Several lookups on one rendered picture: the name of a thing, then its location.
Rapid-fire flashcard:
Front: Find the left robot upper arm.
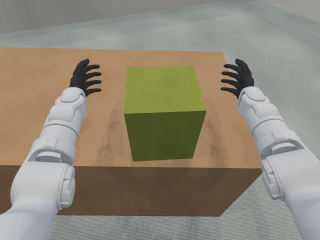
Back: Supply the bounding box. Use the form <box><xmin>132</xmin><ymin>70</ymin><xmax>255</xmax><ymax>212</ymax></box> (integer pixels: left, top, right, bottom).
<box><xmin>0</xmin><ymin>161</ymin><xmax>76</xmax><ymax>240</ymax></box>

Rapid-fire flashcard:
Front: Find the pedestal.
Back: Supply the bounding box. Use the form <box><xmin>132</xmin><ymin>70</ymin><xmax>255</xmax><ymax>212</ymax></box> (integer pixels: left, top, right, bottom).
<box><xmin>0</xmin><ymin>47</ymin><xmax>263</xmax><ymax>217</ymax></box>

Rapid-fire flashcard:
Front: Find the right robot forearm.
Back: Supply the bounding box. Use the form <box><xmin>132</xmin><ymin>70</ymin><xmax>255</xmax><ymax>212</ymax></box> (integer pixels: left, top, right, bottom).
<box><xmin>238</xmin><ymin>86</ymin><xmax>320</xmax><ymax>167</ymax></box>

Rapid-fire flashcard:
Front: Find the robot left hand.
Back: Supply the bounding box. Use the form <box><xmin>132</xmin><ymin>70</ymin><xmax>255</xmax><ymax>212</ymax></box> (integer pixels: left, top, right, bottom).
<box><xmin>69</xmin><ymin>59</ymin><xmax>102</xmax><ymax>97</ymax></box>

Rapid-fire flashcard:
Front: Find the right robot upper arm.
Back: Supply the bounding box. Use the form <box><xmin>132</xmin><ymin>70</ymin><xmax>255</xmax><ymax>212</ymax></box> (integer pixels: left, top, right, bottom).
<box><xmin>260</xmin><ymin>149</ymin><xmax>320</xmax><ymax>240</ymax></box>

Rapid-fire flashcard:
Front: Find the carton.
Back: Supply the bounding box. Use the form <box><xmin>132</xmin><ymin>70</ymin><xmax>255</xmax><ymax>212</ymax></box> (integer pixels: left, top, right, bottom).
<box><xmin>124</xmin><ymin>65</ymin><xmax>207</xmax><ymax>162</ymax></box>

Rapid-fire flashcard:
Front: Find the robot right hand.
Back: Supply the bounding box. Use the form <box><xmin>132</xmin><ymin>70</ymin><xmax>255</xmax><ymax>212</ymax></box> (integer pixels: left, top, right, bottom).
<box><xmin>220</xmin><ymin>58</ymin><xmax>254</xmax><ymax>100</ymax></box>

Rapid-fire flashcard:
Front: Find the left robot forearm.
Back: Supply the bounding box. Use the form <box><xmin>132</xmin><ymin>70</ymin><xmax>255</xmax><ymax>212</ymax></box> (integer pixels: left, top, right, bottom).
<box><xmin>10</xmin><ymin>87</ymin><xmax>87</xmax><ymax>205</ymax></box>

